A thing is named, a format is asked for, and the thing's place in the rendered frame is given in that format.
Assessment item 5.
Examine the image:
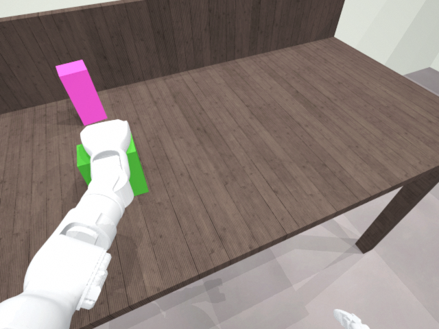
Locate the table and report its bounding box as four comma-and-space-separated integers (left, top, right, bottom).
0, 0, 439, 329

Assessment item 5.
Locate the robot right hand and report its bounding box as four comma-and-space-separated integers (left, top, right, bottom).
333, 309, 370, 329

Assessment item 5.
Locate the robot left forearm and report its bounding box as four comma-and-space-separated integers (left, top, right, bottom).
23, 147, 134, 291

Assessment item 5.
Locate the left robot upper arm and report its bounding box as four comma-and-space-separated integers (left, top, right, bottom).
0, 234, 112, 329

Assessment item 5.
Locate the sponge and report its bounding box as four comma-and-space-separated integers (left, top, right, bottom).
77, 134, 149, 196

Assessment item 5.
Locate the robot left hand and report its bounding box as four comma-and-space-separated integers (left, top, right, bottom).
80, 119, 131, 157

